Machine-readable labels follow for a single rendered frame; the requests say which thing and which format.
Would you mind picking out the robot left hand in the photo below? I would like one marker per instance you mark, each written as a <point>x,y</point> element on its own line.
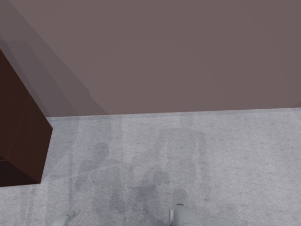
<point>66,217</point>

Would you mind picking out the cupboard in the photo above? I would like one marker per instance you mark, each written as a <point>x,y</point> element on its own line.
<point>25,132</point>

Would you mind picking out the right robot thigh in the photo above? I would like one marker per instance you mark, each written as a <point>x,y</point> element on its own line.
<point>180,215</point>

